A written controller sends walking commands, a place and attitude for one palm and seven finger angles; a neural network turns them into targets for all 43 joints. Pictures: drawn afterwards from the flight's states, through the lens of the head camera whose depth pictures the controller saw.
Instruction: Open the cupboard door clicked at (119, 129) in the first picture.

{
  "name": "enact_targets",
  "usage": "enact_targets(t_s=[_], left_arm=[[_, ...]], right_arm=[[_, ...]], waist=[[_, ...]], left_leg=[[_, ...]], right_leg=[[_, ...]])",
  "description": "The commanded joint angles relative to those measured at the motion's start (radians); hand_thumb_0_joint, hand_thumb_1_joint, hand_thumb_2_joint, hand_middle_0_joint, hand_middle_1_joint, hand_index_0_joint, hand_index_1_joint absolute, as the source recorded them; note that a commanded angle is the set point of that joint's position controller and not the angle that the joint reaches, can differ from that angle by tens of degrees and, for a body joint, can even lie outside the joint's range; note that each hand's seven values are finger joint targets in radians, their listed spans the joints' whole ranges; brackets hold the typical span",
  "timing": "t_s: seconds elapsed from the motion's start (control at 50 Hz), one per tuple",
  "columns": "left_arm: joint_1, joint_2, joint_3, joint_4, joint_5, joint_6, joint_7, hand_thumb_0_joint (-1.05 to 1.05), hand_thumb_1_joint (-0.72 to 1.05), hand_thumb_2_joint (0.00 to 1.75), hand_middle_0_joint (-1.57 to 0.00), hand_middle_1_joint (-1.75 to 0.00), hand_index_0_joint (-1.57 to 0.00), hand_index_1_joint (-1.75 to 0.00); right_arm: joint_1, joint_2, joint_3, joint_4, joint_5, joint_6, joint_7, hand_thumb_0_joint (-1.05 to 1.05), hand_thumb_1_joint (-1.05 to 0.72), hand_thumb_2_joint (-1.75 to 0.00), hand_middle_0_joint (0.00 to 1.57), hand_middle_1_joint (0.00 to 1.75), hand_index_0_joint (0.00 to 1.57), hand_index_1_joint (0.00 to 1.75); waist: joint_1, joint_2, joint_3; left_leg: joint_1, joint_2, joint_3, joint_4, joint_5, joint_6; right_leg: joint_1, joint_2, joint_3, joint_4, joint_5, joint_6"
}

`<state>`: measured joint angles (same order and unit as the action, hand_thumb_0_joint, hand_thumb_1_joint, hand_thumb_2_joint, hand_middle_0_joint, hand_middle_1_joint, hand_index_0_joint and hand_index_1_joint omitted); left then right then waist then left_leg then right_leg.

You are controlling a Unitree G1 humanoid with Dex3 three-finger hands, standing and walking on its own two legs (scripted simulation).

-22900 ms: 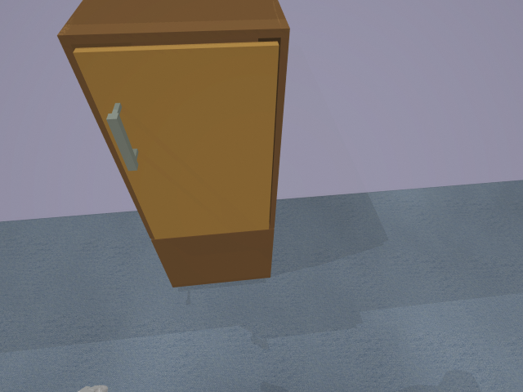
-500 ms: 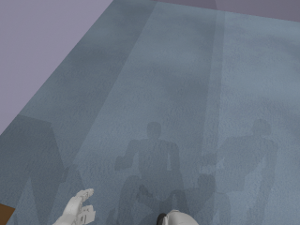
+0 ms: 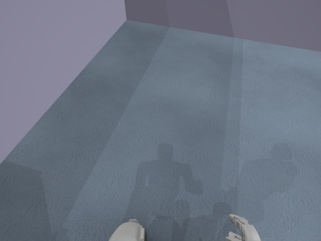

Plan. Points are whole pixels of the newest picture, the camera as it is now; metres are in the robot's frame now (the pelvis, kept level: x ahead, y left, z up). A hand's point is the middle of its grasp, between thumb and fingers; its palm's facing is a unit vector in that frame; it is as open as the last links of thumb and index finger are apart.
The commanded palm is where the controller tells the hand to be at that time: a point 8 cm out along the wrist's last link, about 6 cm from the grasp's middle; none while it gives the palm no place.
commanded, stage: walk to a spot facing it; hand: left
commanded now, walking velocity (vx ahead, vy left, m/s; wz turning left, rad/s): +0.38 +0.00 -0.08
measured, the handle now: out of the picture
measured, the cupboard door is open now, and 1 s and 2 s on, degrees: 45 45 45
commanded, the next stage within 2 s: turn to face it in 0.40 s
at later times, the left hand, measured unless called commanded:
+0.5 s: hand (129, 150) +0.41 +0.17 -0.15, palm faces -0.16 -0.96 -0.25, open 7.3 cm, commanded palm none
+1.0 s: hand (132, 143) +0.47 +0.17 -0.19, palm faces +0.14 -0.97 -0.20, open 7.2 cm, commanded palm none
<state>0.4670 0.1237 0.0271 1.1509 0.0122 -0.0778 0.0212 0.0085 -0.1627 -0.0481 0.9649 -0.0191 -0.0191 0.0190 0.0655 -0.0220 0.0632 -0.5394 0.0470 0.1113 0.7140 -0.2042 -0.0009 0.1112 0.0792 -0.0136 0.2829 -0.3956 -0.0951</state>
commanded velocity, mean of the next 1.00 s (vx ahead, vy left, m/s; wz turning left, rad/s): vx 0.16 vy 0.00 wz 0.23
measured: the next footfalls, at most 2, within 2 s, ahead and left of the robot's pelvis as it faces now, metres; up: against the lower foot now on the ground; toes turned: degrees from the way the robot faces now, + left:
left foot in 0.06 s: +0.17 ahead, +0.11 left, +0.00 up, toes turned +5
right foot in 0.52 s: +0.39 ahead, -0.15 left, +0.00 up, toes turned -13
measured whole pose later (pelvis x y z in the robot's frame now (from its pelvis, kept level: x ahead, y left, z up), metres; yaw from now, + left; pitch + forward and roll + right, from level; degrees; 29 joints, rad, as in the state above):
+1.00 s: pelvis +0.41 -0.04 -0.01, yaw +7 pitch +1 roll -1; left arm 0.16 0.23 0.07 0.98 0.02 0.04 0.02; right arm 0.18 -0.23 -0.06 0.93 -0.03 0.01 -0.01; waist -0.03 -0.05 0.06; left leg -0.47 0.03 0.10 0.71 -0.26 0.06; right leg -0.42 -0.07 -0.09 1.15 -0.54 0.05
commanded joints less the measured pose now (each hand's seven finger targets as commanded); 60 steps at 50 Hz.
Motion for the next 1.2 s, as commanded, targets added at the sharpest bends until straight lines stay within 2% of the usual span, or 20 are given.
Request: enact_targets(t_s=[0.0,0.02,0.04,0.06,0.1,0.2,0.38,0.42,0.46,0.48,0.5,0.56,0.62,0.7,0.78,0.84,0.88,0.9,1.0,1.18], left_arm=[[0.004,0.168,0.034,-0.039,-0.002,-0.023,0.006,0.00,0.90,0.90,-0.20,-0.30,-0.20,-0.30],[0.013,0.133,0.033,-0.064,-0.013,-0.024,-0.001,0.00,0.90,0.90,-0.20,-0.30,-0.20,-0.30],[0.025,0.085,0.020,-0.094,-0.020,-0.031,-0.011,0.00,0.90,0.90,-0.20,-0.30,-0.20,-0.30],[-0.047,0.112,0.028,-0.111,-0.007,-0.025,-0.006,0.00,0.90,0.90,-0.20,-0.30,-0.20,-0.30],[-0.126,0.093,0.035,-0.123,0.010,-0.004,-0.023,0.00,0.90,0.90,-0.20,-0.30,-0.20,-0.30],[-0.105,0.017,0.034,-0.121,0.024,0.045,-0.044,0.00,0.90,0.90,-0.20,-0.30,-0.20,-0.30],[-0.415,0.084,0.024,-0.203,0.012,0.046,-0.061,0.00,0.90,0.90,-0.20,-0.30,-0.20,-0.30],[-0.394,0.106,0.024,-0.198,0.011,0.042,-0.058,0.00,0.90,0.90,-0.20,-0.30,-0.20,-0.30],[-0.185,0.151,0.035,-0.133,0.012,0.025,-0.048,0.00,0.90,0.90,-0.20,-0.30,-0.20,-0.30],[-0.028,0.226,0.055,-0.085,0.017,0.012,-0.033,0.00,0.90,0.90,-0.20,-0.30,-0.20,-0.30],[0.086,0.325,0.082,-0.055,0.011,0.007,-0.018,0.00,0.90,0.90,-0.20,-0.30,-0.20,-0.30],[-0.098,0.245,0.047,-0.111,-0.006,0.013,-0.002,0.00,0.90,0.90,-0.20,-0.30,-0.20,-0.30],[-0.249,0.161,0.024,-0.155,0.001,0.007,0.003,0.00,0.90,0.90,-0.20,-0.30,-0.20,-0.30],[-0.272,0.140,0.043,-0.176,0.005,0.012,0.003,0.00,0.90,0.90,-0.20,-0.30,-0.20,-0.30],[-0.279,0.182,0.059,-0.191,0.012,0.031,0.007,0.00,0.90,0.90,-0.20,-0.30,-0.20,-0.30],[-0.279,0.212,0.068,-0.219,0.003,0.050,0.003,0.00,0.90,0.90,-0.20,-0.30,-0.20,-0.30],[-0.291,0.149,0.047,-0.287,-0.012,0.067,-0.002,0.00,0.90,0.90,-0.20,-0.30,-0.20,-0.30],[-0.333,0.171,0.051,-0.311,0.004,0.079,0.002,0.00,0.90,0.90,-0.20,-0.30,-0.20,-0.30],[-0.293,0.165,0.062,-0.269,0.009,0.090,-0.016,0.00,0.90,0.90,-0.20,-0.30,-0.20,-0.30],[-0.267,0.178,0.054,-0.312,0.003,0.096,-0.009,0.00,0.90,0.90,-0.20,-0.30,-0.20,-0.30]], right_arm=[[0.282,-0.114,-0.022,0.041,-0.008,-0.037,-0.026,0.00,-0.90,-0.90,0.20,0.30,0.20,0.30],[0.438,-0.206,-0.046,0.073,-0.028,-0.043,-0.037,0.00,-0.90,-0.90,0.20,0.30,0.20,0.30],[0.532,-0.275,-0.057,0.089,-0.025,-0.042,-0.040,0.00,-0.90,-0.90,0.20,0.30,0.20,0.30],[0.478,-0.262,-0.052,0.083,-0.004,-0.037,-0.041,0.00,-0.90,-0.90,0.20,0.30,0.20,0.30],[0.337,-0.137,-0.025,0.042,-0.009,-0.053,-0.045,0.00,-0.90,-0.90,0.20,0.30,0.20,0.30],[0.363,-0.084,-0.012,0.073,-0.004,-0.081,-0.045,0.00,-0.90,-0.90,0.20,0.30,0.20,0.30],[0.531,-0.125,0.008,0.139,-0.015,-0.060,-0.039,0.00,-0.90,-0.90,0.20,0.30,0.20,0.30],[0.535,-0.146,0.009,0.152,-0.013,-0.054,-0.041,0.00,-0.90,-0.90,0.20,0.30,0.20,0.30],[0.513,-0.158,0.010,0.159,-0.001,-0.050,-0.041,0.00,-0.90,-0.90,0.20,0.30,0.20,0.30],[0.496,-0.135,0.012,0.146,0.012,-0.051,-0.032,0.00,-0.90,-0.90,0.20,0.30,0.20,0.30],[0.536,-0.064,0.019,0.121,0.027,-0.056,-0.039,0.00,-0.90,-0.90,0.20,0.30,0.20,0.30],[0.393,-0.060,0.004,0.096,0.021,-0.029,-0.046,0.00,-0.90,-0.90,0.20,0.30,0.20,0.30],[0.467,0.007,0.014,0.134,0.011,0.012,-0.036,0.00,-0.90,-0.90,0.20,0.30,0.20,0.30],[0.425,0.023,0.007,0.100,0.006,0.034,-0.020,0.00,-0.90,-0.90,0.20,0.30,0.20,0.30],[0.290,-0.011,-0.003,0.026,0.004,0.032,-0.006,0.00,-0.90,-0.90,0.20,0.30,0.20,0.30],[0.363,-0.101,-0.022,0.013,-0.009,0.030,-0.002,0.00,-0.90,-0.90,0.20,0.30,0.20,0.30],[0.447,-0.284,-0.058,-0.009,-0.018,0.023,-0.017,0.00,-0.90,-0.90,0.20,0.30,0.20,0.30],[0.428,-0.301,-0.058,-0.013,-0.012,0.026,-0.027,0.00,-0.90,-0.90,0.20,0.30,0.20,0.30],[0.214,-0.244,-0.040,-0.091,-0.010,0.007,-0.041,0.00,-0.90,-0.90,0.20,0.30,0.20,0.30],[0.172,-0.285,-0.074,-0.120,-0.009,0.041,-0.023,0.00,-0.90,-0.90,0.20,0.30,0.20,0.30]], waist=[[-0.195,-0.052,-0.087],[-0.242,0.063,-0.198],[-0.217,0.233,-0.294],[-0.193,0.123,-0.200],[-0.121,0.104,-0.008],[-0.044,0.100,-0.024],[-0.108,0.133,0.076],[-0.084,0.127,0.048],[0.014,0.101,-0.063],[0.077,0.007,-0.158],[0.085,-0.230,-0.300],[0.006,-0.117,-0.141],[-0.102,-0.088,-0.071],[-0.120,-0.100,-0.046],[-0.093,-0.121,-0.035],[-0.143,0.004,-0.097],[-0.183,0.415,-0.179],[-0.174,0.260,-0.196],[-0.078,0.168,-0.141],[-0.085,0.204,-0.148]], left_leg=[[0.478,-0.055,0.029,-0.168,0.073,0.080],[0.729,0.185,-0.301,-0.195,0.100,0.190],[0.835,0.449,-0.624,-0.328,0.212,0.320],[0.689,0.453,-0.646,-0.400,0.079,0.318],[0.410,0.358,-0.480,-0.497,-0.110,0.223],[0.331,0.217,-0.118,-0.534,0.167,0.149],[0.441,0.241,-0.017,-0.504,0.344,0.118],[0.473,0.246,-0.001,-0.424,0.523,0.108],[0.439,0.199,0.035,-0.165,0.671,0.067],[0.220,0.143,0.066,0.064,0.501,0.029],[-0.037,-0.020,0.078,0.429,-0.307,-0.022],[-0.074,0.068,-0.130,0.613,-0.298,-0.013],[0.067,0.088,-0.098,0.410,-0.196,-0.032],[0.079,0.065,-0.025,0.249,-0.104,-0.047],[0.104,0.054,-0.004,0.061,-0.102,-0.034],[0.322,0.013,0.007,-0.130,0.116,-0.006],[0.473,0.397,-0.563,-0.321,0.644,0.241],[0.420,0.411,-0.595,-0.366,0.378,0.259],[0.281,0.215,-0.356,-0.387,0.171,0.149],[0.261,0.162,-0.417,-0.357,0.081,0.147]], right_leg=[[-0.220,-0.251,0.064,0.397,1.118,0.002],[-0.474,-0.153,0.016,0.684,0.749,0.043],[-0.646,-0.036,-0.018,1.047,-0.079,0.049],[-0.724,-0.077,0.057,1.152,-0.110,0.039],[-0.773,-0.164,0.073,1.145,0.041,0.056],[-0.686,-0.204,0.009,0.835,0.182,0.095],[-0.625,-0.155,-0.088,0.403,0.261,0.057],[-0.523,-0.118,-0.114,0.351,0.211,0.031],[-0.224,-0.072,-0.139,0.242,0.258,0.005],[0.068,-0.201,0.010,0.244,0.368,-0.043],[0.307,-0.537,0.417,0.178,0.654,-0.166],[-0.057,-0.509,0.230,0.100,0.815,-0.131],[-0.314,-0.423,-0.039,0.024,0.756,-0.048],[-0.343,-0.386,-0.150,0.036,0.723,-0.020],[-0.299,-0.426,-0.156,0.117,0.641,-0.007],[-0.339,-0.391,-0.212,0.364,0.531,0.059],[-0.635,-0.159,-0.165,0.849,-0.337,0.169],[-0.658,-0.153,-0.032,0.960,-0.302,0.156],[-0.658,-0.171,0.018,0.887,-0.013,0.172],[-0.470,-0.092,-0.023,0.461,-0.038,0.163]])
